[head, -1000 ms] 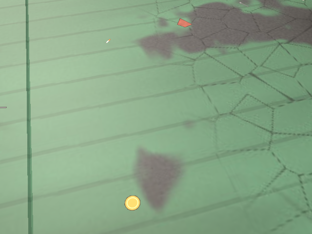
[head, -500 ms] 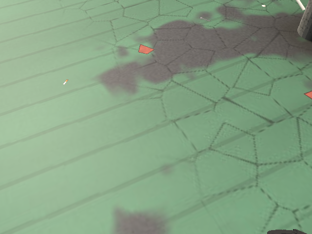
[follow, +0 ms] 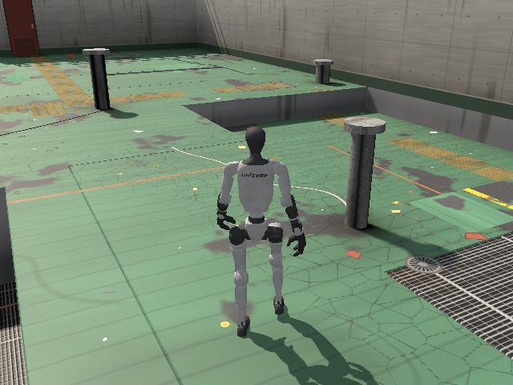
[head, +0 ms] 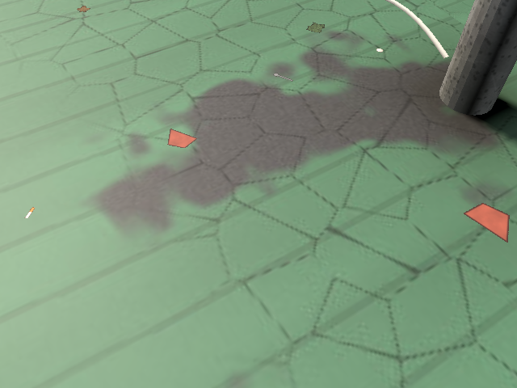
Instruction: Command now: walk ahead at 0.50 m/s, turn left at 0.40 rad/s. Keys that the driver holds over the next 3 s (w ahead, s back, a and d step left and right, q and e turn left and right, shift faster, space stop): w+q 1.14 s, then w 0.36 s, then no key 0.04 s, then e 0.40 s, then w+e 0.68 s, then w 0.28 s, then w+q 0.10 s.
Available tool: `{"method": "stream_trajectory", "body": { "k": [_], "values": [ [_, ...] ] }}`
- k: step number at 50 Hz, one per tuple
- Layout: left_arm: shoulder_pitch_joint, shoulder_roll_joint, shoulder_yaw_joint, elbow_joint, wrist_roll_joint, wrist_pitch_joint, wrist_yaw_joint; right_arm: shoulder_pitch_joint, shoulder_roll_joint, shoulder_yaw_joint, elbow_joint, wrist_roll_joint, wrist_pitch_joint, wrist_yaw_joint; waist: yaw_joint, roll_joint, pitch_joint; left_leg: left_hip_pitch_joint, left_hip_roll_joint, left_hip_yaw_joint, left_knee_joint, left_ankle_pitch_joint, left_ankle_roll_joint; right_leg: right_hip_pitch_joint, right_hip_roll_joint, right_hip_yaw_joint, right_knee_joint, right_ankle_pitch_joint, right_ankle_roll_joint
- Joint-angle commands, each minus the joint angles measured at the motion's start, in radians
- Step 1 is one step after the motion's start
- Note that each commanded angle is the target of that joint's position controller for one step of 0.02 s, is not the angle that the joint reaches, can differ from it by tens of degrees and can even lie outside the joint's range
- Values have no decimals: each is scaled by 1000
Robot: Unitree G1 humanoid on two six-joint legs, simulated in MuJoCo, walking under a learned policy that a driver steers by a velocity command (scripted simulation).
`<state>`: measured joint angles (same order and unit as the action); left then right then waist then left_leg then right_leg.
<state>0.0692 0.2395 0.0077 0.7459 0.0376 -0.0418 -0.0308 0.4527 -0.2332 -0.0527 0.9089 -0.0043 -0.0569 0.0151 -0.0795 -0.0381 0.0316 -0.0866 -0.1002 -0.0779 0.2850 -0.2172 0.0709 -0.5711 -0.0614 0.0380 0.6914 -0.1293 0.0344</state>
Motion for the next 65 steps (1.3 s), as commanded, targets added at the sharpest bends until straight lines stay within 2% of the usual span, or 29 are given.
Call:
{"method": "stream_trajectory", "body": {
  "k": [1, 5, 6, 7, 8, 10, 12, 15, 21, 27, 30, 32, 33, 34, 35, 37, 38, 40, 43, 53, 55, 57, 58, 59, 60, 61, 62, 63, 65],
  "values": [
    [-90, 77, 13, -92, -12, -19, 8, 3, -180, -44, -63, -5, -10, -5, 19, 124, -7, -60, 239, -211, -35, 312, 132, 92, 49, -38, -76, 33, 5],
    [83, 125, 34, -52, -10, -45, 28, -53, -198, -55, -90, -6, -5, -11, 116, 94, -63, -120, 204, -250, 162, 313, 73, 399, 77, -22, -253, -32, -39],
    [202, 186, 53, -34, 9, -60, 43, -61, -159, -46, -107, 5, -12, -6, 167, 3, -150, -197, 135, -190, 370, 234, 44, 577, -53, 104, -306, -115, -81],
    [307, 278, 75, -37, 30, -54, 57, -36, -69, -25, -151, 32, -14, -6, 193, -171, -270, -422, 18, -43, 647, -117, 3, 810, -307, 418, -381, -327, -148],
    [294, 289, 84, -25, 16, -33, 55, 13, -111, -31, -163, 12, -2, -11, 143, -234, -259, -567, 8, 14, 797, -341, 7, 761, -397, 680, -453, -424, -221],
    [185, 124, 49, -45, -2, -31, 44, -48, -126, -35, -131, -16, 18, 1, 108, -28, -60, -585, 112, -11, 867, -197, 8, 562, -297, 443, -471, -379, -207],
    [168, 91, 39, -32, -4, -44, 45, -85, -110, -36, -140, -29, 34, 18, 83, -77, -12, -549, 151, 8, 826, -127, -13, 475, -220, 239, -507, -143, -171],
    [209, 104, 47, -5, -17, -67, 40, -130, -99, -33, -163, -33, 54, 35, 72, -64, -29, -566, 158, 22, 843, -43, -34, 485, -198, 103, -518, 102, -175],
    [269, 117, 58, 40, -17, -67, 35, -317, -79, -17, -231, -31, 61, 57, 95, -43, 15, -646, 171, 60, 668, 134, -58, 520, -180, -81, -541, 223, -181],
    [341, 160, 72, 84, -17, -51, 43, -481, -74, 1, -299, -36, 55, 73, 136, -44, 57, -542, 147, 172, 392, 120, 4, 599, -206, -195, -496, 333, -152],
    [357, 202, 79, 103, -14, -30, 52, -427, -95, -9, -295, -45, 54, 58, 100, -70, 0, -398, 58, 234, 336, -34, 66, 664, -213, -257, -292, 765, -132],
    [348, 218, 79, 97, -18, -13, 54, -165, -140, -38, -217, -55, 38, 36, -20, -25, -158, -61, -6, 212, 228, -22, 126, 561, -189, -293, 97, 748, -106],
    [365, 161, 63, 52, -25, -16, 47, -40, -243, -70, -193, -62, 37, 18, -57, 107, -279, 248, 206, -89, 189, -190, 200, 263, -142, -297, 416, 343, -65],
    [333, 112, 58, -21, -20, -24, 32, -83, -334, -91, -218, -26, 45, 12, -2, 284, -348, 428, 446, -638, 51, -117, 317, -95, 66, -181, 723, -406, -10],
    [210, 174, 67, -48, -9, -31, 29, -55, -316, -90, -218, -9, 56, 4, -57, 123, -293, 399, 433, -586, 13, 23, 316, -200, 31, -22, 756, -340, -16],
    [212, 133, 52, -37, -23, -46, 27, -134, -211, -60, -191, -4, 48, -10, 36, 36, -77, 128, 355, -335, 5, 260, 251, -145, -52, -16, 587, -212, -28],
    [220, 132, 53, -37, -6, -34, 28, -170, -185, -50, -191, -1, 40, -13, 75, 39, -45, 35, 301, -271, -7, 326, 225, -82, -68, -7, 522, -214, -20],
    [267, 126, 52, -22, 15, 2, 22, -199, -164, -40, -201, 2, 22, -9, 113, 57, -60, -52, 252, -213, -31, 393, 218, 4, -64, -16, 467, -211, -3],
    [206, 104, 49, -45, 13, 22, 14, -152, -192, -48, -183, 2, 6, -3, 106, 63, -38, -97, 216, -194, -71, 341, 216, -27, -55, -35, 363, -127, 18],
    [-132, 102, 31, -159, -6, -1, 3, 24, -213, -56, -144, -8, 8, -19, -14, 102, 9, 69, 217, -278, 14, 427, 160, -84, 25, -24, -38, 81, 9],
    [-98, 121, 35, -159, -10, -9, 6, -4, -227, -59, -153, -11, 8, -26, 16, 115, 4, 58, 227, -308, 54, 457, 130, 24, 44, -11, -108, 40, -12],
    [56, 156, 51, -115, -12, -18, 21, -62, -243, -61, -166, -13, 4, -23, 93, 117, -47, -13, 197, -307, 177, 580, 86, 279, 92, -29, -169, -38, -44],
    [187, 183, 63, -80, -4, -30, 33, -72, -230, -55, -161, -5, -3, -16, 162, 63, -119, -57, 137, -246, 356, 583, 62, 464, 63, -19, -231, -13, -74],
    [348, 251, 78, -71, 19, -38, 52, -57, -154, -32, -185, 4, -12, -9, 216, -40, -270, -166, 80, -167, 635, 336, 36, 686, -160, 205, -267, -225, -129],
    [337, 336, 97, -68, 28, -27, 52, 61, -94, -21, -209, 22, -10, -10, 135, -281, -336, -451, -80, -63, 865, -318, 5, 843, -376, 684, -396, -289, -242],
    [282, 251, 87, -68, 4, -17, 43, 57, -162, -26, -168, -15, 3, -19, 109, -135, -232, -533, 8, -80, 956, -279, 14, 740, -355, 732, -414, -378, -254],
    [222, 166, 67, -73, -5, -17, 36, -3, -163, -27, -160, -22, 6, -11, 101, -29, -116, -523, 40, -74, 947, -186, 10, 614, -309, 575, -426, -345, -242],
    [192, 124, 56, -63, -4, -20, 30, -55, -148, -21, -165, -23, 7, -5, 96, 12, -57, -506, 66, -62, 905, -138, 3, 531, -255, 439, -442, -226, -224],
    [197, 111, 50, -32, -7, -33, 30, -82, -132, -17, -170, -34, 21, 11, 77, -59, -27, -465, 92, -46, 842, -119, -12, 455, -179, 271, -468, -28, -197]
  ]
}}
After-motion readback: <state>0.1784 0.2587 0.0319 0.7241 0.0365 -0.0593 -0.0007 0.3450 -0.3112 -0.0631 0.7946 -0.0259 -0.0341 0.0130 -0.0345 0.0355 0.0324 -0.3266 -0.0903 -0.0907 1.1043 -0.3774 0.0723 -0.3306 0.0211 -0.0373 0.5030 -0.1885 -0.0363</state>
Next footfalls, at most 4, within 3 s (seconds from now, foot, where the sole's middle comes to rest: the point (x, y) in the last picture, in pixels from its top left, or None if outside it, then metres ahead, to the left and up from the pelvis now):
0.12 right None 0.22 -0.12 -0.78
0.64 left None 0.42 0.15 -0.78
1.16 right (179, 285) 0.77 0.18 -0.78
1.64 left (64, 288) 0.78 0.50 -0.78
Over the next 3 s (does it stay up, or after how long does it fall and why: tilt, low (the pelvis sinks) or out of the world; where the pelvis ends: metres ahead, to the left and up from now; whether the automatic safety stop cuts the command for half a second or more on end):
stays up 1.18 0.51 -0.01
